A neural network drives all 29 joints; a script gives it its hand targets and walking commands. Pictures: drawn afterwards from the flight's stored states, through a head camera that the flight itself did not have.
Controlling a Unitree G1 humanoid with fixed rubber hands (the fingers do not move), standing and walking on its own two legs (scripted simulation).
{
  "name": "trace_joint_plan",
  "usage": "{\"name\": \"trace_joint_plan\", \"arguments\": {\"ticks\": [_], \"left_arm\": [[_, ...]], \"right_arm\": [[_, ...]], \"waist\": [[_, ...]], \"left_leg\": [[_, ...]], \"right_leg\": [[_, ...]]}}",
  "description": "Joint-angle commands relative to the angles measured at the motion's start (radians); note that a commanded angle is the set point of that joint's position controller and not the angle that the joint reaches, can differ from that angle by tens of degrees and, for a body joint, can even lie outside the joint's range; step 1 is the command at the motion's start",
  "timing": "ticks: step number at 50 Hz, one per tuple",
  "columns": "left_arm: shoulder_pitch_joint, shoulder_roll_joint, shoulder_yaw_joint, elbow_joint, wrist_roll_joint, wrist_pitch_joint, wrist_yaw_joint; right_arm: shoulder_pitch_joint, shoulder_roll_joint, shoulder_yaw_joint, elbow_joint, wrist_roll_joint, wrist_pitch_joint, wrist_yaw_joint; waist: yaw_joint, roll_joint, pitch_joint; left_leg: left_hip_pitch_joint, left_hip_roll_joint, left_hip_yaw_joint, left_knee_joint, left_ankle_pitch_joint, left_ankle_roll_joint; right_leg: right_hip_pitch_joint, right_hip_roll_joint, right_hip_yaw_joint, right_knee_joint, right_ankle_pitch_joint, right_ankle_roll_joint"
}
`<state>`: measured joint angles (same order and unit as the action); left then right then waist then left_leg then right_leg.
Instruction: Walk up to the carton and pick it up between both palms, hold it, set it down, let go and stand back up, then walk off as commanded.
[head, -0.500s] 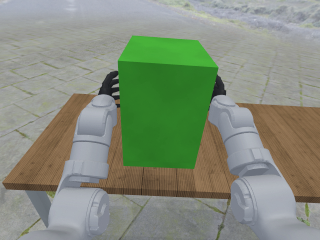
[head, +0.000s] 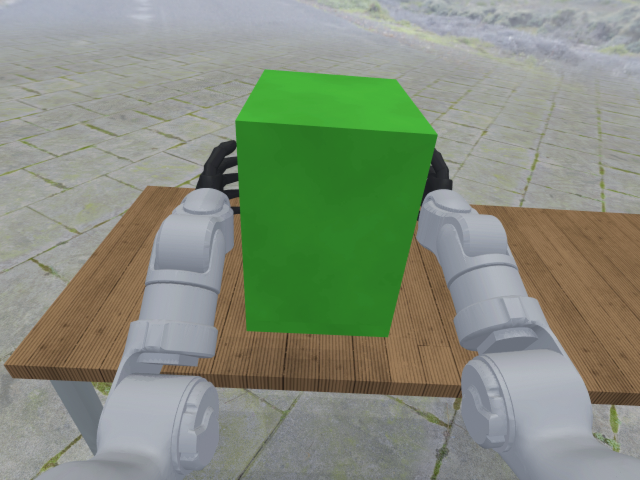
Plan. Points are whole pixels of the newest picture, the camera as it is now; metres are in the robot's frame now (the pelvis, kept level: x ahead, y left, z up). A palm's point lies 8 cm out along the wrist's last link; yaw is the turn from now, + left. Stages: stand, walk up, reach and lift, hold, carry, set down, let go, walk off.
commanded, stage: hold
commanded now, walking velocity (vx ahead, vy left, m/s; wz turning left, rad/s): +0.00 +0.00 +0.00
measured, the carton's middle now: (324, 199) +0.42 +0.02 +0.23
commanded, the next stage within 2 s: set down in 1.40 s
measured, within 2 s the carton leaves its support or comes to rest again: neither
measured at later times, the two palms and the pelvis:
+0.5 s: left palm (212, 201) +0.37 +0.15 +0.24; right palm (434, 203) +0.39 -0.11 +0.24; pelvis +0.00 +0.00 +0.00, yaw +0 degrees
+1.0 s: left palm (212, 201) +0.37 +0.15 +0.24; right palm (434, 204) +0.39 -0.11 +0.24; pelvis +0.00 +0.00 +0.00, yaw +0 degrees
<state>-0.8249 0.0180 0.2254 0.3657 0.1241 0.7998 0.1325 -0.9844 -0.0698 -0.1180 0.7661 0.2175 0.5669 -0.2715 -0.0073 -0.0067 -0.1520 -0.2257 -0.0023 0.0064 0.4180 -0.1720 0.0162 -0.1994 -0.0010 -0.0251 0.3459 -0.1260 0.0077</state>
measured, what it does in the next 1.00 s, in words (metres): stands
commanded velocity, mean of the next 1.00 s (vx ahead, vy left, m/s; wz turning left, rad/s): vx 0.00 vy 0.00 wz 0.00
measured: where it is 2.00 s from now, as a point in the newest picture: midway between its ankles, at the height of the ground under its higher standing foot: outside the picture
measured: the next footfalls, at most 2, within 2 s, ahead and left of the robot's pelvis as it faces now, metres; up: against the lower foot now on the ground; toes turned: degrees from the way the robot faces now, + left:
none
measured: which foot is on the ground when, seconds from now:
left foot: down 0.00-1.00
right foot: down 0.00-1.00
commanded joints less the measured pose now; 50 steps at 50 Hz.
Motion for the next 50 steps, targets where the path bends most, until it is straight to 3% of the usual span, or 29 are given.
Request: {"name": "trace_joint_plan", "arguments": {"ticks": [1, 5, 7, 8, 11, 18, 21, 23, 24, 27, 30, 35, 40, 41, 45, 46, 50], "left_arm": [[-0.998, -0.761, -0.465, -0.263, -0.188, -0.101, -0.168], [-1.022, -0.747, -0.440, -0.256, -0.180, -0.105, -0.170], [-1.028, -0.763, -0.465, -0.273, -0.185, -0.102, -0.166], [-1.003, -0.757, -0.463, -0.257, -0.187, -0.099, -0.168], [-1.022, -0.736, -0.422, -0.223, -0.163, -0.102, -0.173], [-1.019, -0.748, -0.443, -0.238, -0.174, -0.105, -0.172], [-1.053, -0.762, -0.482, -0.312, -0.203, -0.116, -0.166], [-1.011, -0.773, -0.487, -0.273, -0.201, -0.108, -0.164], [-1.005, -0.756, -0.467, -0.251, -0.187, -0.103, -0.168], [-0.976, -0.764, -0.471, -0.254, -0.193, -0.100, -0.164], [-1.000, -0.751, -0.444, -0.240, -0.179, -0.099, -0.173], [-1.013, -0.755, -0.467, -0.274, -0.188, -0.103, -0.170], [-0.988, -0.765, -0.459, -0.240, -0.180, -0.094, -0.173], [-0.996, -0.761, -0.457, -0.255, -0.183, -0.101, -0.174], [-1.006, -0.756, -0.465, -0.262, -0.188, -0.099, -0.170], [-1.035, -0.766, -0.478, -0.281, -0.198, -0.105, -0.169], [-0.997, -0.767, -0.459, -0.237, -0.179, -0.098, -0.170]], "right_arm": [[-0.899, 0.730, 0.284, -0.434, 0.215, -0.043, 0.107], [-0.939, 0.752, 0.301, -0.452, 0.213, -0.045, 0.106], [-0.925, 0.752, 0.292, -0.434, 0.213, -0.050, 0.111], [-0.937, 0.744, 0.297, -0.455, 0.218, -0.050, 0.110], [-0.912, 0.728, 0.263, -0.377, 0.199, -0.044, 0.113], [-0.943, 0.754, 0.292, -0.439, 0.212, -0.054, 0.114], [-0.947, 0.762, 0.311, -0.473, 0.222, -0.057, 0.108], [-0.942, 0.748, 0.304, -0.476, 0.217, -0.054, 0.106], [-0.907, 0.733, 0.286, -0.424, 0.213, -0.046, 0.106], [-0.931, 0.747, 0.302, -0.479, 0.224, -0.052, 0.106], [-0.939, 0.741, 0.298, -0.453, 0.217, -0.044, 0.108], [-0.925, 0.756, 0.312, -0.466, 0.227, -0.048, 0.107], [-0.923, 0.737, 0.288, -0.446, 0.212, -0.047, 0.106], [-0.933, 0.749, 0.311, -0.467, 0.225, -0.048, 0.105], [-0.944, 0.747, 0.302, -0.476, 0.221, -0.047, 0.102], [-0.942, 0.745, 0.301, -0.465, 0.224, -0.050, 0.107], [-0.953, 0.748, 0.298, -0.460, 0.215, -0.053, 0.108]], "waist": [[-0.150, 0.094, -0.513], [-0.125, 0.072, -0.501], [-0.132, 0.104, -0.513], [-0.131, 0.082, -0.504], [-0.136, 0.082, -0.449], [-0.119, 0.078, -0.525], [-0.134, 0.091, -0.580], [-0.137, 0.087, -0.535], [-0.144, 0.106, -0.500], [-0.135, 0.083, -0.525], [-0.128, 0.065, -0.499], [-0.126, 0.090, -0.543], [-0.136, 0.096, -0.500], [-0.132, 0.074, -0.508], [-0.135, 0.079, -0.530], [-0.135, 0.103, -0.539], [-0.127, 0.084, -0.506]], "left_leg": [[0.187, -0.014, -0.074, -0.054, 0.135, -0.087], [0.161, -0.020, -0.068, -0.065, 0.094, -0.074], [0.165, -0.012, -0.071, -0.063, 0.110, -0.082], [0.169, -0.017, -0.067, -0.060, 0.116, -0.079], [0.137, -0.015, -0.068, -0.086, 0.026, -0.072], [0.149, -0.017, -0.065, -0.073, 0.069, -0.068], [0.185, -0.017, -0.071, -0.048, 0.151, -0.078], [0.185, -0.012, -0.076, -0.050, 0.166, -0.084], [0.180, -0.015, -0.073, -0.057, 0.125, -0.087], [0.183, -0.021, -0.070, -0.054, 0.137, -0.078], [0.161, -0.016, -0.071, -0.069, 0.095, -0.072], [0.180, -0.014, -0.071, -0.056, 0.135, -0.080], [0.166, -0.013, -0.074, -0.063, 0.110, -0.082], [0.174, -0.018, -0.072, -0.061, 0.130, -0.077], [0.172, -0.023, -0.068, -0.050, 0.127, -0.075], [0.186, -0.016, -0.071, -0.057, 0.120, -0.079], [0.161, -0.014, -0.071, -0.065, 0.101, -0.075]], "right_leg": [[0.271, 0.091, 0.012, -0.041, 0.107, 0.009], [0.276, 0.089, 0.011, -0.042, 0.069, 0.012], [0.270, 0.092, 0.010, -0.033, 0.087, 0.003], [0.267, 0.091, 0.012, -0.042, 0.090, 0.010], [0.259, 0.089, 0.009, -0.048, 0.021, 0.010], [0.280, 0.088, 0.014, -0.039, 0.061, 0.013], [0.290, 0.091, 0.011, -0.030, 0.126, 0.011], [0.263, 0.096, 0.011, -0.033, 0.124, 0.007], [0.260, 0.091, 0.011, -0.040, 0.096, 0.008], [0.274, 0.095, 0.008, -0.038, 0.115, 0.009], [0.270, 0.091, 0.013, -0.042, 0.077, 0.012], [0.283, 0.091, 0.014, -0.036, 0.111, 0.011], [0.272, 0.092, 0.013, -0.037, 0.094, 0.008], [0.282, 0.093, 0.011, -0.038, 0.109, 0.010], [0.282, 0.092, 0.012, -0.039, 0.099, 0.013], [0.262, 0.092, 0.012, -0.035, 0.089, 0.010], [0.263, 0.093, 0.009, -0.038, 0.074, 0.007]]}}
